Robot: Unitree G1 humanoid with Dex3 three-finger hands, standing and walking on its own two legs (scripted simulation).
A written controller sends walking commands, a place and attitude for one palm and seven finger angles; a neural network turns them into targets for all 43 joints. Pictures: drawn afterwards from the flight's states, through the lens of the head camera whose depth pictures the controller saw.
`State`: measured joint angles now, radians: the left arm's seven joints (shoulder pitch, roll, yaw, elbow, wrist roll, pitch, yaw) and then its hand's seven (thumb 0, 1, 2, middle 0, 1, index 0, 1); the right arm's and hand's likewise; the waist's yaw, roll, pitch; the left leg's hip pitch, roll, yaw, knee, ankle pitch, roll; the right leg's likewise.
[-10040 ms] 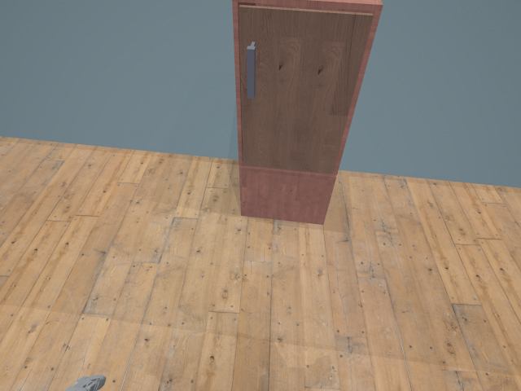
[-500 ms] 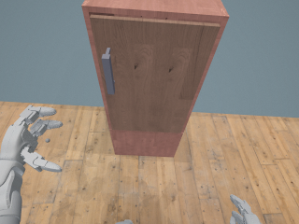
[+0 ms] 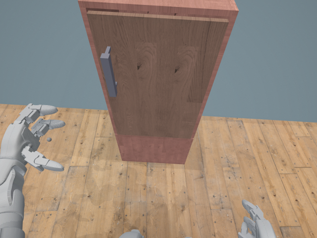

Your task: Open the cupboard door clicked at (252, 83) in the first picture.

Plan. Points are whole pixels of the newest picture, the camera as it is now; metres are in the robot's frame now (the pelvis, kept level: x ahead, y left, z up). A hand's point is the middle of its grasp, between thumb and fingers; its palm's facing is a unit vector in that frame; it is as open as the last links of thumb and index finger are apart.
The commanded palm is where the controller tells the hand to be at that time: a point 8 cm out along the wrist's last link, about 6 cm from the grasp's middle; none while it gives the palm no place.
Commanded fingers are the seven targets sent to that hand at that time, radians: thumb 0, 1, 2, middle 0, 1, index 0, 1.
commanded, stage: move the hooked fingers beside the handle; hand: left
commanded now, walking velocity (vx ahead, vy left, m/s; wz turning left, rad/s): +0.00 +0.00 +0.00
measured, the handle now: (111, 72) +0.58 +0.20 +0.06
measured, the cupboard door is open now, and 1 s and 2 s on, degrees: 0 0 0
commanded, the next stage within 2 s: none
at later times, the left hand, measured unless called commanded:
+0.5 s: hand (63, 114) +0.39 +0.28 +0.07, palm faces +0.02 -1.00 +0.00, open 13.9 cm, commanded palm +0.37 +0.32 +0.07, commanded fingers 0.00 -0.50 0.30 -0.30 -1.20 -0.30 -1.20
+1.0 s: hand (80, 95) +0.46 +0.26 +0.07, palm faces +0.03 -1.00 -0.01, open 13.9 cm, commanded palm +0.44 +0.31 +0.07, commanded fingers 0.00 -0.50 0.30 -0.30 -1.20 -0.30 -1.20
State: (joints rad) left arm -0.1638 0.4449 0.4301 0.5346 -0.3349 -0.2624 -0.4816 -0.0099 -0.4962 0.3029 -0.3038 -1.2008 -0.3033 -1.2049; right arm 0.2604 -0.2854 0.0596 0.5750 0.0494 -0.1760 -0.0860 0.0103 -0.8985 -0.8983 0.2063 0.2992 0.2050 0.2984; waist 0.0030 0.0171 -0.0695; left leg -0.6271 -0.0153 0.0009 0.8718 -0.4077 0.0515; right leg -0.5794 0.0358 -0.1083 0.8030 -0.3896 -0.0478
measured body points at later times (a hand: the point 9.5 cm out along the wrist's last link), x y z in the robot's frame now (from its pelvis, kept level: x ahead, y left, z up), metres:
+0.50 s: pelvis +0.01 +0.01 +0.00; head +0.08 +0.02 +0.44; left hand +0.38 +0.33 +0.08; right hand +0.10 -0.27 -0.10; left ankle +0.01 +0.08 -0.70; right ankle +0.01 -0.09 -0.70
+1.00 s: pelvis +0.00 +0.02 -0.01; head +0.10 +0.05 +0.43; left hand +0.45 +0.31 +0.07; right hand +0.05 -0.25 -0.11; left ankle +0.01 +0.08 -0.70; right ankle +0.01 -0.09 -0.70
